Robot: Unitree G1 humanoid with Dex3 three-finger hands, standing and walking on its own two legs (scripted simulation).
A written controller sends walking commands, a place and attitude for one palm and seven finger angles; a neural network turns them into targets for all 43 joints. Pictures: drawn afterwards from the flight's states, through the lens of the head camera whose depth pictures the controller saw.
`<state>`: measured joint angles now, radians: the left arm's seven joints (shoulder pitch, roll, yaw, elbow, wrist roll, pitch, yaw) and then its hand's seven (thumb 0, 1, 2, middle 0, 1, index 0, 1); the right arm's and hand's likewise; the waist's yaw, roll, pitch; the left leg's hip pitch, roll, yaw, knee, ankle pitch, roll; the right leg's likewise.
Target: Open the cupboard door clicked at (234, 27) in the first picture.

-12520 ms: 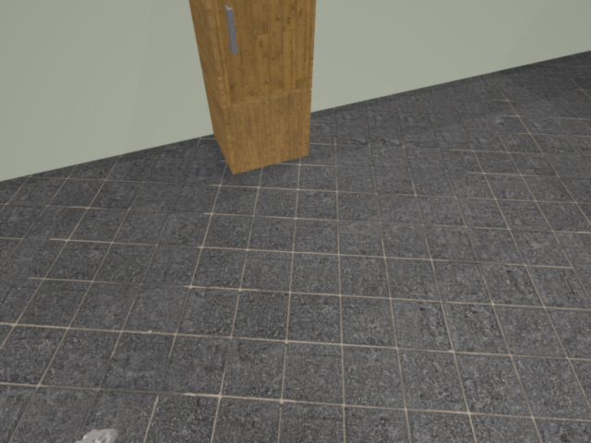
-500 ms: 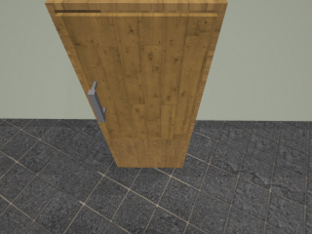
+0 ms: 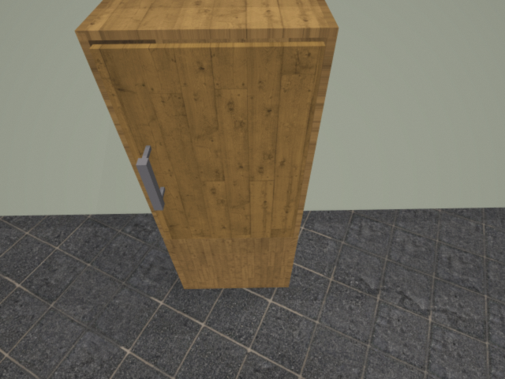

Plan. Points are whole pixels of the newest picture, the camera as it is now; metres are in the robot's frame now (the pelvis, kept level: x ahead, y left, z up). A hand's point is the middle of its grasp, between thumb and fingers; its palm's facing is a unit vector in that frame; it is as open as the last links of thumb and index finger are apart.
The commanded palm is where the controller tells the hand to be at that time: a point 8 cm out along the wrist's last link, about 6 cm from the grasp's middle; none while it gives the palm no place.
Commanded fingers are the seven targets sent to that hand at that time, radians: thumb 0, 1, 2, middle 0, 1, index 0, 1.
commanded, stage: come to a stop and stand still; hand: left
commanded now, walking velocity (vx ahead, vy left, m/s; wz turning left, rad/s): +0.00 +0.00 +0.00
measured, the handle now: (153, 179) +0.53 +0.25 -0.04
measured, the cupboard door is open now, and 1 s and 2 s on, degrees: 0 0 0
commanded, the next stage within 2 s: look again from close up in 0.42 s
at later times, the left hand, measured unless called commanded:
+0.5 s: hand out of the picture -0.06 +0.16 -0.17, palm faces +0.04 -0.99 -0.15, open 7.4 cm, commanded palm none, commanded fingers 0.00 0.90 0.90 -0.20 -0.30 -0.20 -0.30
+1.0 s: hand out of the picture -0.03 +0.16 -0.17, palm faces +0.03 -0.99 -0.17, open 7.4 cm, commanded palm none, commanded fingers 0.00 0.90 0.90 -0.20 -0.30 -0.20 -0.30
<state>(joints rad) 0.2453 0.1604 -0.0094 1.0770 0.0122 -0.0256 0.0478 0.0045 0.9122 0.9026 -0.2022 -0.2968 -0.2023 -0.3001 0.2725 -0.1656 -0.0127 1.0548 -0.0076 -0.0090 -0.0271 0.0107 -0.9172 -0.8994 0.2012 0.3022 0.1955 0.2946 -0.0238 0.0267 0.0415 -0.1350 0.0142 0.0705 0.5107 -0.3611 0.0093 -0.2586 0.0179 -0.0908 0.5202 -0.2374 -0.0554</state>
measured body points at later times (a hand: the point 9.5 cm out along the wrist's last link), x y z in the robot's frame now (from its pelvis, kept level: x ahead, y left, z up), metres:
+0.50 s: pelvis -0.03 +0.01 +0.00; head -0.04 +0.01 +0.45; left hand -0.06 +0.21 -0.16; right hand -0.08 -0.20 -0.16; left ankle -0.04 +0.10 -0.73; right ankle +0.03 -0.09 -0.73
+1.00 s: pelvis -0.02 +0.01 +0.01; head -0.02 +0.01 +0.46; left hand -0.03 +0.22 -0.16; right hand -0.04 -0.19 -0.16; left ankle -0.04 +0.10 -0.73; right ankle +0.03 -0.09 -0.73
